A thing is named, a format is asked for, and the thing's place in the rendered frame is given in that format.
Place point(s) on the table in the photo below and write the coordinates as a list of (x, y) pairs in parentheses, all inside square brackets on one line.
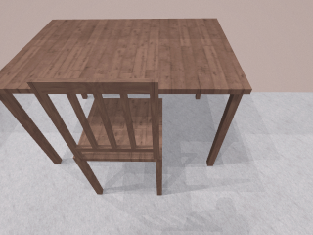
[(188, 56)]

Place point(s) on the chair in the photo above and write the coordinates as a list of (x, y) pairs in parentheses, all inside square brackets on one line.
[(117, 129)]

